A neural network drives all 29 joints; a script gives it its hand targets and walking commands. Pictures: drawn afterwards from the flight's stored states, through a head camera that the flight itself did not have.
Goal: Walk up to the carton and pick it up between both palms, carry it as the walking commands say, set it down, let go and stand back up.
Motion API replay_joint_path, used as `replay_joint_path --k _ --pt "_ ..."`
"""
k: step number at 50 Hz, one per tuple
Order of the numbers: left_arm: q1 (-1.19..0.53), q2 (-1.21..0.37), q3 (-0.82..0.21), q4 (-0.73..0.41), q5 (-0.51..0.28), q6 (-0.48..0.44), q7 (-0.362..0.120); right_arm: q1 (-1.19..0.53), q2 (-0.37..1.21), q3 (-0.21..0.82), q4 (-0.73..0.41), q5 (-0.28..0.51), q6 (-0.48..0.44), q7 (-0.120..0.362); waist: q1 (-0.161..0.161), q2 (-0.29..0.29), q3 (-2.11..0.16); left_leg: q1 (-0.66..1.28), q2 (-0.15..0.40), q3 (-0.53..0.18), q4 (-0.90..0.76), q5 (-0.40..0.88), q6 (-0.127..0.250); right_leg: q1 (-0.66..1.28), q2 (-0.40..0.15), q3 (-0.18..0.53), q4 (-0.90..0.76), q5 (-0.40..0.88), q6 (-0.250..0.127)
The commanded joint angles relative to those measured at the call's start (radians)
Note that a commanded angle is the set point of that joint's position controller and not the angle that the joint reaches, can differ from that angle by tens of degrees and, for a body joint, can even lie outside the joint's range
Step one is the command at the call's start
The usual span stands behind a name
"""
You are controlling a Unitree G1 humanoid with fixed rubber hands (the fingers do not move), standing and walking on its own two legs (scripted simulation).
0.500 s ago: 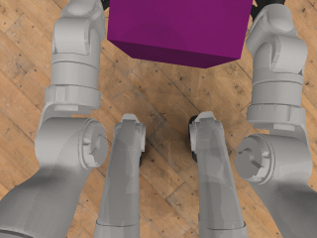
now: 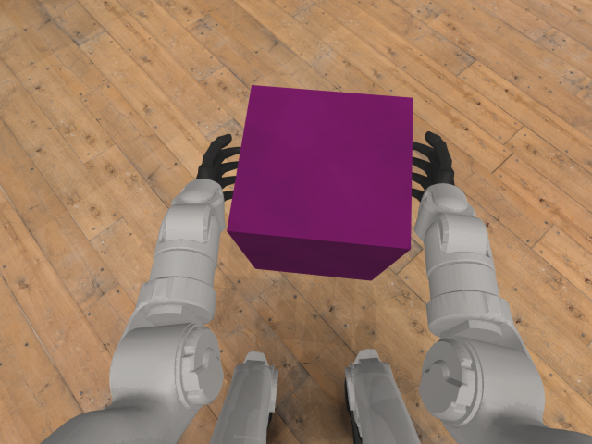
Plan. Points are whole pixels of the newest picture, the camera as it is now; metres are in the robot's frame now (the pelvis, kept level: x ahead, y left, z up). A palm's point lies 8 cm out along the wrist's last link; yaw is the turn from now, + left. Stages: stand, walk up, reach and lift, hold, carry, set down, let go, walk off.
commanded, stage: reach and lift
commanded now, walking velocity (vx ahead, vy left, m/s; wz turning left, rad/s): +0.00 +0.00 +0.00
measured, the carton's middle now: (320, 198) +0.48 +0.00 -0.08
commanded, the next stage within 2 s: none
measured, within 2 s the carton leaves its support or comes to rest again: neither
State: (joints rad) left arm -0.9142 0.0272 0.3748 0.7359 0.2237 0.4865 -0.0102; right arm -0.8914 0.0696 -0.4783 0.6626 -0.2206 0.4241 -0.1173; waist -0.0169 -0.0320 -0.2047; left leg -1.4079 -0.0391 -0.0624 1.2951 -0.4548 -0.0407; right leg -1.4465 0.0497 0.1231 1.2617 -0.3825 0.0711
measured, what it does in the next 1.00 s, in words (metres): rises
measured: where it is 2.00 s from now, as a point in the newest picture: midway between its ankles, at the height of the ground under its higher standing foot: (309, 432)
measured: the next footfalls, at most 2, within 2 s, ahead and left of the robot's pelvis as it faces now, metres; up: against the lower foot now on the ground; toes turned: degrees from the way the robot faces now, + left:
none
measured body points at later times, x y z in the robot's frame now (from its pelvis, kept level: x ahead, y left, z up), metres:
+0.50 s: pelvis +0.04 +0.01 +0.06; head +0.15 +0.02 +0.50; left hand +0.45 +0.13 +0.04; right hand +0.43 -0.17 +0.05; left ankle +0.07 +0.13 -0.60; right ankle +0.10 -0.14 -0.60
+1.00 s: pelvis +0.04 +0.01 +0.11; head +0.09 +0.02 +0.55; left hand +0.42 +0.13 +0.11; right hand +0.40 -0.17 +0.12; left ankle +0.07 +0.13 -0.60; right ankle +0.10 -0.14 -0.60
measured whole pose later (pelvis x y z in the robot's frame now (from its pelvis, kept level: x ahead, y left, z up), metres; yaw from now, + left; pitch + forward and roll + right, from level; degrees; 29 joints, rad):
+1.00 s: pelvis +0.04 +0.01 +0.11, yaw -1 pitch +16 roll +0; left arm -0.58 -0.09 0.32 0.67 0.27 0.49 -0.01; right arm -0.51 0.17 -0.50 0.51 -0.26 0.45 -0.06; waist -0.02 -0.01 -0.20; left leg -0.73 -0.02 -0.07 0.78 -0.32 -0.02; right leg -0.76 0.02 0.12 0.72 -0.25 0.06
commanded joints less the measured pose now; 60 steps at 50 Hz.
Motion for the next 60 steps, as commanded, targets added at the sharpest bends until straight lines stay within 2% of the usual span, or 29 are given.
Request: replay_joint_path --k 1,4,5,6,7,8,11,12,13,16,18,26,30,31,32,36,37,38,39,42,43,44,45,46,48,54,56,59,60 --pt "-0.415 -1.108 -0.296 0.031 -0.06 -0.091 -0.236 -0.326 1.086 0.308 0.223 -0.003 0.004 0.357 -0.027 0.08 -0.571 0.454 -0.104 0.069 -0.306 0.228 0.001 0.509 0.103 -0.18 -0.212 0.174 -0.079" --pt "-0.343 -1.112 -0.32 0.016 -0.047 -0.086 -0.233 -0.365 1.1 0.38 0.092 0.036 -0.016 0.356 0.031 0.105 -0.636 0.53 -0.111 0.074 -0.346 0.234 0.006 0.632 0.093 -0.146 -0.269 0.181 -0.074" --pt "-0.392 -1.141 -0.383 -0.076 -0.089 -0.102 -0.233 -0.36 1.095 0.415 0.043 0.064 -0.019 0.368 0.001 0.137 -0.705 0.581 -0.112 0.074 -0.345 0.275 -0.005 0.634 0.1 -0.16 -0.251 0.221 -0.07" --pt "-0.443 -1.155 -0.443 -0.128 -0.134 -0.12 -0.235 -0.364 1.116 0.486 0.004 0.084 -0.031 0.362 -0.007 0.057 -0.773 0.612 -0.107 0.047 -0.337 0.329 0.006 0.716 0.098 -0.145 -0.26 0.284 -0.062" --pt "-0.4 -1.159 -0.409 -0.088 -0.105 -0.117 -0.239 -0.343 1.1 0.458 0.034 0.081 -0.032 0.365 -0.002 0.098 -0.722 0.597 -0.109 0.057 -0.342 0.332 0.012 0.652 0.094 -0.14 -0.275 0.266 -0.063" --pt "-0.447 -1.18 -0.478 -0.171 -0.153 -0.136 -0.238 -0.359 1.129 0.515 -0.012 0.097 -0.041 0.368 -0.022 0.047 -0.783 0.639 -0.105 0.041 -0.338 0.38 0.01 0.694 0.098 -0.147 -0.266 0.313 -0.06" --pt "-0.37 -1.203 -0.548 -0.181 -0.17 -0.143 -0.227 -0.386 1.135 0.637 -0.11 0.178 -0.062 0.378 0.033 0.069 -0.943 0.751 -0.097 0.027 -0.32 0.558 0.011 0.702 0.1 -0.15 -0.252 0.433 -0.056" --pt "-0.42 -1.228 -0.664 -0.293 -0.228 -0.152 -0.224 -0.394 1.171 0.746 -0.202 0.24 -0.062 0.374 0.018 0.058 -1.071 0.861 -0.096 0.021 -0.315 0.629 0.01 0.778 0.108 -0.146 -0.256 0.502 -0.046" --pt "-0.381 -1.19 -0.581 -0.209 -0.196 -0.144 -0.223 -0.365 1.102 0.659 -0.129 0.193 -0.059 0.373 -0.009 0.059 -0.919 0.781 -0.085 0.01 -0.339 0.595 0.011 0.693 0.106 -0.154 -0.277 0.457 -0.048" --pt "-0.291 -1.217 -0.628 -0.234 -0.211 -0.127 -0.217 -0.287 1.114 0.706 -0.139 0.2 -0.033 0.378 -0.01 0.035 -0.917 0.89 -0.083 -0.011 -0.369 0.599 0.016 0.726 0.118 -0.164 -0.314 0.424 -0.041" --pt "-0.178 -1.209 -0.538 -0.133 -0.158 -0.101 -0.222 -0.25 1.11 0.678 -0.068 0.193 -0.004 0.383 0.034 0.051 -0.776 0.835 -0.084 0.014 -0.414 0.508 0.026 0.765 0.101 -0.142 -0.364 0.372 -0.045" --pt "-0.136 -1.128 -0.438 -0.107 -0.101 -0.09 -0.243 -0.122 1.111 0.564 0.037 0.114 0.033 0.388 0.008 0.037 -0.512 0.809 -0.07 0.027 -0.521 0.428 0.038 0.862 0.08 -0.108 -0.471 0.341 -0.049" --pt "-0.176 -1.162 -0.475 -0.143 -0.122 -0.103 -0.244 -0.21 1.096 0.623 -0.053 0.136 0.007 0.387 0.034 0.037 -0.57 0.884 -0.07 0.012 -0.556 0.464 0.041 0.908 0.084 -0.122 -0.488 0.359 -0.042" --pt "-0.179 -1.181 -0.523 -0.147 -0.141 -0.094 -0.24 -0.187 1.103 0.634 -0.056 0.146 0.011 0.385 0.007 0.054 -0.573 0.911 -0.074 0.017 -0.558 0.458 0.031 0.943 0.079 -0.111 -0.504 0.37 -0.049" --pt "-0.079 -1.153 -0.431 -0.077 -0.098 -0.083 -0.241 -0.163 1.1 0.617 -0.019 0.119 0.026 0.382 0.053 0.006 -0.507 0.881 -0.074 0.018 -0.572 0.449 0.044 0.953 0.08 -0.116 -0.513 0.351 -0.04" --pt "-0.181 -1.207 -0.562 -0.192 -0.17 -0.091 -0.246 -0.198 1.088 0.683 -0.101 0.161 0.016 0.384 0.0 0.04 -0.652 1.0 -0.072 0.001 -0.588 0.559 0.035 1.004 0.084 -0.124 -0.528 0.445 -0.037" --pt "-0.137 -1.197 -0.529 -0.175 -0.131 -0.089 -0.239 -0.18 1.097 0.681 -0.088 0.153 0.012 0.389 0.041 0.065 -0.637 1.035 -0.069 0.006 -0.596 0.575 0.038 0.991 0.08 -0.112 -0.545 0.435 -0.043" --pt "-0.141 -1.202 -0.569 -0.206 -0.147 -0.085 -0.243 -0.148 1.074 0.686 -0.109 0.156 0.015 0.39 -0.002 0.11 -0.639 1.053 -0.075 0.011 -0.603 0.602 0.029 1.011 0.079 -0.111 -0.565 0.48 -0.047" --pt "-0.167 -1.213 -0.611 -0.27 -0.184 -0.088 -0.234 -0.129 1.118 0.722 -0.101 0.165 0.027 0.388 -0.014 0.062 -0.673 1.118 -0.065 -0.012 -0.609 0.655 0.032 1.032 0.089 -0.122 -0.562 0.495 -0.036" --pt "-0.166 -1.187 -0.567 -0.216 -0.167 -0.066 -0.242 -0.151 1.101 0.686 -0.087 0.157 0.045 0.388 0.003 0.067 -0.563 1.05 -0.061 0.011 -0.659 0.484 0.035 1.068 0.075 -0.117 -0.602 0.387 -0.043" --pt "-0.205 -1.211 -0.604 -0.27 -0.179 -0.07 -0.241 -0.114 1.105 0.687 -0.09 0.139 0.042 0.39 -0.028 0.096 -0.579 1.065 -0.059 0.001 -0.664 0.489 0.031 1.055 0.073 -0.107 -0.607 0.395 -0.054" --pt "-0.222 -1.191 -0.591 -0.263 -0.171 -0.064 -0.244 -0.155 1.104 0.68 -0.088 0.153 0.049 0.398 0.002 0.112 -0.54 1.071 -0.057 0.004 -0.676 0.448 0.031 1.032 0.073 -0.115 -0.614 0.348 -0.05" --pt "-0.187 -1.225 -0.566 -0.199 -0.161 -0.043 -0.247 -0.145 1.083 0.654 -0.07 0.142 0.064 0.393 -0.025 0.099 -0.5 1.073 -0.057 -0.002 -0.696 0.409 0.037 1.043 0.071 -0.112 -0.639 0.334 -0.051" --pt "-0.179 -1.202 -0.551 -0.224 -0.157 -0.041 -0.241 -0.141 1.118 0.64 -0.029 0.134 0.074 0.399 0.011 0.105 -0.465 1.072 -0.054 0.004 -0.706 0.403 0.039 1.032 0.073 -0.115 -0.634 0.307 -0.051" --pt "-0.178 -1.228 -0.531 -0.167 -0.14 -0.023 -0.244 -0.125 1.067 0.577 0.007 0.095 0.087 0.401 -0.047 0.089 -0.344 1.032 -0.045 -0.003 -0.735 0.284 0.029 1.03 0.073 -0.125 -0.663 0.202 -0.06" --pt "-0.171 -1.207 -0.506 -0.143 -0.149 0.009 -0.248 -0.185 1.059 0.596 -0.034 0.113 0.116 0.402 -0.011 0.051 -0.313 1.061 -0.053 0.005 -0.771 0.282 0.033 1.107 0.07 -0.113 -0.703 0.208 -0.05" --pt "-0.199 -1.22 -0.518 -0.156 -0.154 0.02 -0.252 -0.153 1.054 0.595 -0.034 0.107 0.131 0.4 -0.032 0.083 -0.285 1.076 -0.046 -0.002 -0.796 0.227 0.032 1.142 0.071 -0.123 -0.712 0.179 -0.057" --pt "-0.169 -1.196 -0.542 -0.204 -0.161 0.029 -0.255 -0.155 1.087 0.645 -0.077 0.144 0.143 0.399 0.013 0.101 -0.36 1.114 -0.053 0.016 -0.79 0.345 0.026 1.219 0.064 -0.108 -0.724 0.29 -0.051" --pt "-0.205 -1.24 -0.595 -0.257 -0.204 0.032 -0.249 -0.192 1.091 0.693 -0.132 0.18 0.145 0.397 -0.019 0.054 -0.449 1.21 -0.043 -0.012 -0.788 0.437 0.033 1.223 0.075 -0.121 -0.717 0.348 -0.041"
